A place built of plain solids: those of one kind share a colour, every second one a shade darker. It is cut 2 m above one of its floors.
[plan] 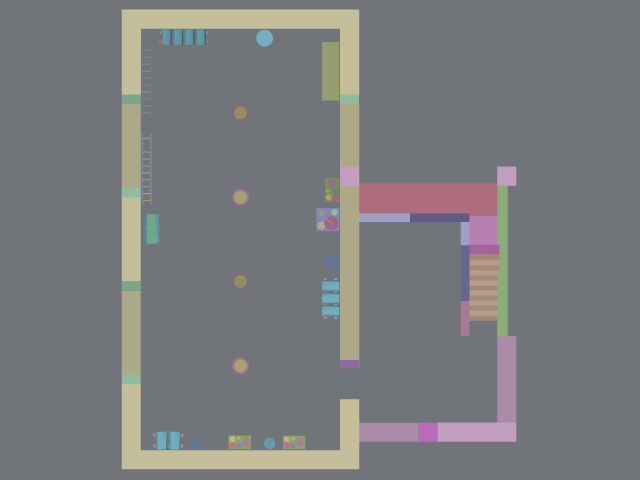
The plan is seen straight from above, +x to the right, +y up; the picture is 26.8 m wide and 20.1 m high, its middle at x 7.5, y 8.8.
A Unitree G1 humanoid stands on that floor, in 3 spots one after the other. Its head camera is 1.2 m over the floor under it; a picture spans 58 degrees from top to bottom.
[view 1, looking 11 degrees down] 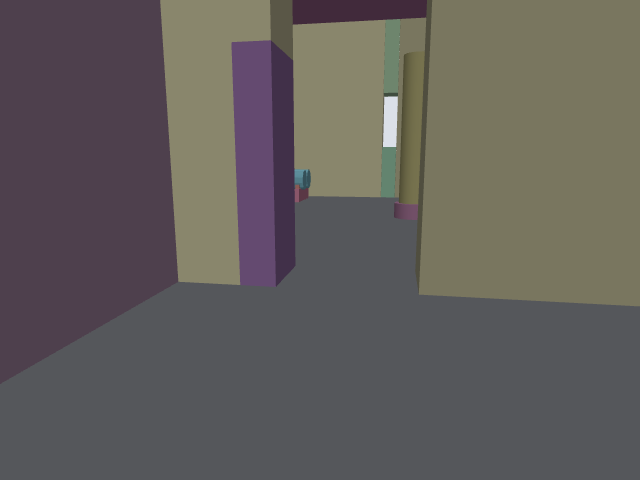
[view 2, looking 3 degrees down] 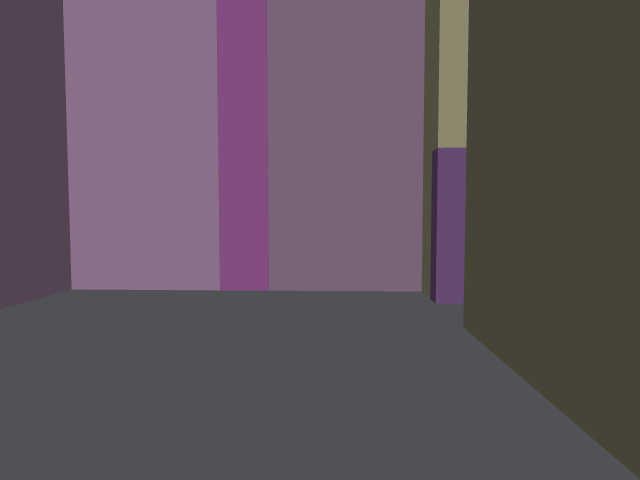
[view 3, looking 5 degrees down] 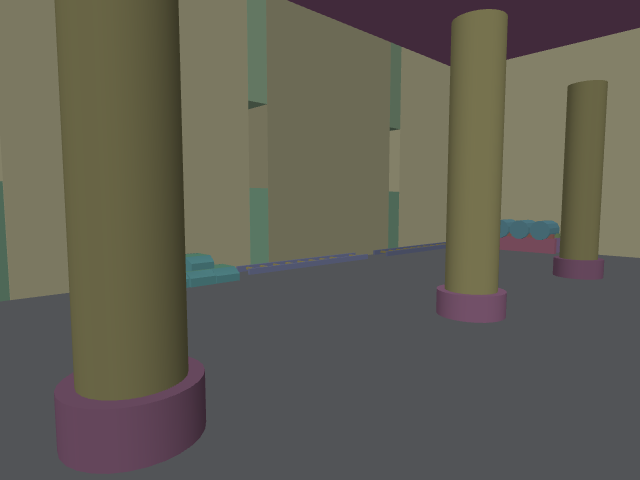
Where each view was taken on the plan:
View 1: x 12.89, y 3.21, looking -170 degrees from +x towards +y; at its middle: ground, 6.29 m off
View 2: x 10.54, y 8.15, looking -88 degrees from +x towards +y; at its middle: wall_vestibule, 7.02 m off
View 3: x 6.42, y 6.28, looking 137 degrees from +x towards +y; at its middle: wall_undercroft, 8.81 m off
